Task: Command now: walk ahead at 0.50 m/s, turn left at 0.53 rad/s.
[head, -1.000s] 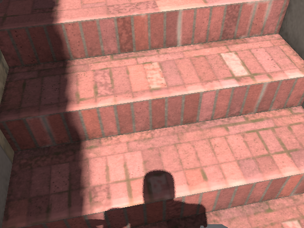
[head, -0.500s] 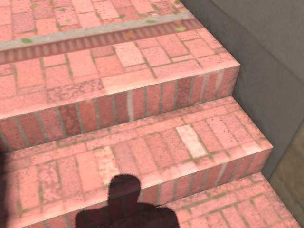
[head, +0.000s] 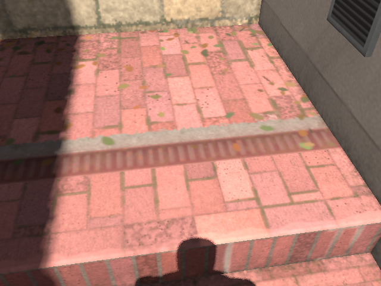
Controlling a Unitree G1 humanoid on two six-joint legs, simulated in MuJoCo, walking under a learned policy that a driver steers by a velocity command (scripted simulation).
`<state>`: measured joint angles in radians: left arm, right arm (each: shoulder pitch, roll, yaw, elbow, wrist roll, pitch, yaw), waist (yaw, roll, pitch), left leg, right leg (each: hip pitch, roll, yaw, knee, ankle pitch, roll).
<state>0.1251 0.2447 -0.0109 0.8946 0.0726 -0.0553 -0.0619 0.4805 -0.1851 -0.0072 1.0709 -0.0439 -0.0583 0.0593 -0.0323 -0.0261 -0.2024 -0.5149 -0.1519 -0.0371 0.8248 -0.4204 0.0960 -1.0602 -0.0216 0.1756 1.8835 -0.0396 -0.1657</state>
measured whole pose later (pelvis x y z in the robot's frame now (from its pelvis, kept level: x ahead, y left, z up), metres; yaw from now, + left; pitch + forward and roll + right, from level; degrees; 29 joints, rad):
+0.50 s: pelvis +0.29 -0.06 +0.17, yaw +17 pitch +4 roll -3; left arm 0.29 0.19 0.01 1.06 0.05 -0.06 -0.01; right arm 0.17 -0.27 -0.05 1.00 -0.03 -0.06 0.09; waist 0.03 0.04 -0.15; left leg -1.01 -0.01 -0.16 1.86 0.02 0.23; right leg -0.49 -0.04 -0.26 0.84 -0.42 -0.06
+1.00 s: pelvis +0.56 +0.10 +0.27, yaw +33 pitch +5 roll +5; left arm 0.49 0.17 0.01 1.09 0.09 -0.13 -0.12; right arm 0.02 -0.19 -0.02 0.87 -0.05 -0.04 0.06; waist 0.01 -0.03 -0.15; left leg -0.81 -0.12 0.16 1.20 -0.48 0.12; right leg -0.25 -0.11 0.05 1.23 -0.05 -0.02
